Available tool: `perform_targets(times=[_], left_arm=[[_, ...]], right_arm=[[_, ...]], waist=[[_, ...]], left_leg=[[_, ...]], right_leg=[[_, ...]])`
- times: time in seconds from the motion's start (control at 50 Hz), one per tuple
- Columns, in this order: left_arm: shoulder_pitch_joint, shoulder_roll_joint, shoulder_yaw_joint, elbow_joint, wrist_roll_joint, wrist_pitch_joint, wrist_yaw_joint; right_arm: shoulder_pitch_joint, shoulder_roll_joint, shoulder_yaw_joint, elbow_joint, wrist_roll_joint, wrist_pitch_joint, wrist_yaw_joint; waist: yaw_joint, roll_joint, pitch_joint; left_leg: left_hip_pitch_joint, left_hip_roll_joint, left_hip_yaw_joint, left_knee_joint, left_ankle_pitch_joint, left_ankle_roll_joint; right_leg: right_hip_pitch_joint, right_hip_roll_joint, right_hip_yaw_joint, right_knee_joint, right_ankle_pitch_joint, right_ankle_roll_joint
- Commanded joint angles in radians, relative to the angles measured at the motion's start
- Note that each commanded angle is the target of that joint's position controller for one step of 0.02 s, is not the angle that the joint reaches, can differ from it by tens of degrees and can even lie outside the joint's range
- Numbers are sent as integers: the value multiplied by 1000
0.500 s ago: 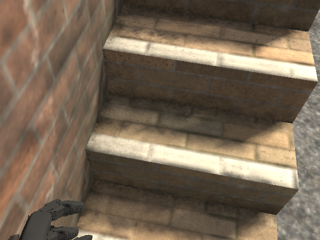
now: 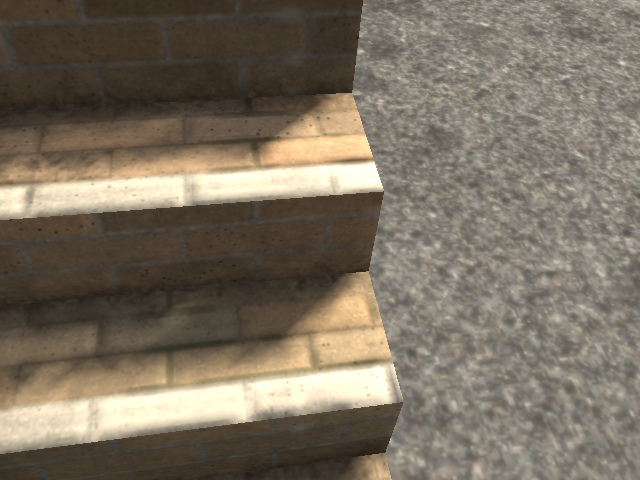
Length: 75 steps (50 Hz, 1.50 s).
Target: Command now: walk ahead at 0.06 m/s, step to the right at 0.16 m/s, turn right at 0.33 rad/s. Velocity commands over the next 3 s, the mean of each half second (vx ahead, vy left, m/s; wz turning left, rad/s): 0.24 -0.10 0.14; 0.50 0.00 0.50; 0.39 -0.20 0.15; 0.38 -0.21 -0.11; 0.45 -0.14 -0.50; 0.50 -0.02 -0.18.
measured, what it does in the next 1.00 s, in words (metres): climbs, turning left: right foot, then left foot 0.19 m higher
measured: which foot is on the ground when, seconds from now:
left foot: down 0.00-0.30, up 0.32-0.84, down 0.86-1.00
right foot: up 0.00-0.24, down 0.26-0.88, up 0.90-1.00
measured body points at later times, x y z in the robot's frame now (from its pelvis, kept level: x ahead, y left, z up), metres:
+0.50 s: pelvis +0.04 -0.05 +0.02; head +0.04 -0.07 +0.47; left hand +0.08 +0.20 -0.09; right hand +0.23 -0.25 -0.09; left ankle -0.02 +0.08 -0.45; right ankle +0.04 -0.13 -0.71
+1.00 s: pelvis +0.20 +0.10 +0.12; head +0.20 +0.09 +0.57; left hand +0.21 +0.38 +0.01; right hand +0.40 -0.10 +0.00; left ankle +0.23 +0.19 -0.52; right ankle +0.14 -0.09 -0.39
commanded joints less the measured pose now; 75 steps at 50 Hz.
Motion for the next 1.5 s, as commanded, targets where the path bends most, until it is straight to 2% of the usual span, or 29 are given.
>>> perform_targets(times=[0.02, 0.08, 0.12, 0.26, 0.28, 0.3, 0.32, 0.38, 0.4, 0.46, 0.52, 0.7, 0.78, 0.8, 0.84, 0.88, 0.9, 0.92, 0.94, 0.98, 1.04, 1.1, 1.24, 1.34, 1.38, 1.44, 1.46, 1.48, 1.5], left_arm=[[84, -140, -41, -77, -33, -19, -30], [73, 69, 9, -34, 4, 59, -23], [-37, 45, 9, -38, 0, 73, -25], [-102, -75, -48, -44, -39, 55, -33], [-60, -64, -45, -51, -38, 32, -31], [-53, -29, -45, -57, 5, 1, -19], [146, 101, 23, 3, -2, -19, 4], [-40, 68, 0, -5, 13, -67, 25], [31, 33, -7, 49, 38, -87, 20], [119, -37, -23, 124, 7, -147, -8], [214, -30, -17, 198, 10, -169, -10], [276, 48, 7, 287, 22, -226, -19], [161, 93, 20, 264, 47, -197, 9], [129, 100, 25, 275, 31, -185, 17], [158, 212, 35, 269, -52, -152, 33], [151, 244, 39, 226, -101, -140, -16], [40, 155, 31, 136, -90, -163, -66], [33, 104, 30, 120, -23, -185, -112], [-7, 30, 24, 63, 25, -186, -130], [-97, -125, -34, 6, 49, -170, -98], [-55, -222, -88, 39, 45, -132, -78], [-56, -165, -78, 94, 7, -90, -59], [-584, -277, -135, -98, 13, -22, -51], [-548, -315, -126, -34, 17, -24, -82], [-474, -338, -144, -29, 4, -14, -71], [-341, -169, -95, -40, -43, 4, -42], [-281, -113, -63, -18, -48, -14, -44], [-260, -56, -40, -1, -53, -24, -59], [-204, -12, -1, 36, -67, -10, -48]], right_arm=[[-31, 6, 26, -19, -22, -34, 36], [-176, -31, 4, -73, 25, -57, 43], [-49, -114, -25, 3, 25, -85, 29], [88, -157, -74, 17, 1, -33, 31], [75, -145, -71, 19, -5, -31, 39], [45, -45, -49, 10, 33, -40, 64], [27, -84, -57, 10, 45, -67, 98], [-20, -5, -44, 32, 12, -100, 108], [-56, 79, -8, 1, 27, -102, 106], [1, 32, -7, 44, 23, -104, 122], [-22, 37, -13, 78, 20, -86, 120], [-261, 25, -22, -79, 17, -32, 64], [-302, -29, -22, -180, 25, -13, 84], [-317, -19, -19, -199, 17, -2, 82], [-95, -4, -18, -132, 101, 8, 53], [289, -112, -68, 22, 53, -25, 67], [310, -254, -111, 44, 33, -15, 56], [163, -289, -118, 45, 17, 6, 40], [22, -230, -89, 38, 26, -1, 41], [2, -99, -53, 177, 31, -64, 32], [111, -9, -18, 332, 21, -142, 23], [274, 40, 5, 392, 3, -191, 23], [411, 92, 32, 452, 33, -205, -6], [594, 39, -8, 456, 37, -179, -65], [486, 22, -17, 395, 49, -185, -76], [455, -72, -41, 313, 86, -222, -16], [543, -95, -60, 303, 96, -222, 10], [507, -105, -76, 285, 76, -228, 30], [404, -117, -99, 260, 49, -246, 40]], waist=[[142, 112, -77], [102, 168, -25], [60, 87, -21], [-57, 280, -177], [-11, 205, -194], [25, -118, -242], [131, -240, -349], [14, 37, -123], [11, 20, -60], [9, 27, -45], [42, -105, -20], [26, -96, 118], [-23, -144, 140], [-44, -126, 123], [-107, -226, -133], [-236, -209, -362], [-210, 169, -365], [-131, 236, -445], [-55, 209, -353], [37, 82, -71], [79, -45, 24], [20, -58, 11], [-57, 33, 82], [-140, 125, -112], [-48, 162, -178], [41, 191, -420], [18, 230, -482], [60, 8, -554], [110, -99, -550]], left_leg=[[130, 244, -424, -233, 746, 8], [1, 247, -536, -300, 26, 162], [-7, 176, -375, -183, 236, 188], [15, 159, -367, -269, 206, 103], [-53, 138, -380, -185, 96, 55], [-194, 32, -215, 43, -63, -46], [-421, -69, -83, 483, -219, -54], [-690, -89, -208, 1270, 79, -70], [-740, -102, -194, 1350, 86, -53], [-734, -76, -196, 1213, 123, -49], [-762, -102, -133, 1385, 121, -57], [-1108, -27, -123, 1765, -183, -20], [-753, 37, -16, 1137, -204, -22], [-624, 59, 24, 898, -184, 11], [-102, -86, 188, 525, -387, 57], [252, -174, -110, 344, -270, 108], [292, 25, -718, -149, -645, 203], [278, 137, -1202, -518, -1040, 177], [107, 144, -1219, -541, -1040, 149], [-123, 105, -842, -316, -663, 105], [-133, 61, -437, -217, -159, 84], [84, 143, -359, -223, 450, -33], [39, 194, -352, -559, 157, 0], [625, 227, -245, -566, 926, 21], [584, 223, -93, -482, 1544, 6], [443, 248, -193, -143, 1989, 43], [312, 225, -234, 62, 1832, 6], [-118, 9, -154, 453, 1081, -183], [-281, -92, -215, 1151, 36, -186]], right_leg=[[-214, -4, 260, 369, -3, 103], [-263, -18, 122, 298, -172, 185], [-228, -25, 28, 276, 46, 176], [209, -86, -307, -571, -160, 68], [343, -184, -129, -757, -89, 31], [445, -394, 155, -810, 54, -33], [590, -575, 567, -1012, -766, -60], [390, -517, 348, -897, -344, 39], [354, -473, 225, -852, -191, 5], [369, -446, 117, -863, -178, 2], [334, -490, 90, -907, -187, -73], [445, -622, -40, -997, -116, -96], [268, -513, -274, -1154, 140, -67], [258, -489, -342, -1169, 340, -54], [325, -507, -341, -929, 1468, -145], [217, -492, -267, -363, 1509, -109], [-72, -248, -211, 68, 583, -28], [-182, -191, 34, 396, 236, -29], [-246, -181, 52, 707, 313, -19], [-397, -194, 21, 837, 410, -46], [-524, -196, 26, 872, 346, -46], [-697, -197, 4, 881, 187, -41], [-939, -303, -168, 915, 181, -93], [-924, -298, -269, 728, 20, -145], [-671, -267, -284, 514, -133, -177], [6, -131, -187, -124, -245, -178], [276, -156, -115, -343, -218, -183], [606, -289, 74, -448, -247, -318], [548, -446, 231, -543, 116, -433]])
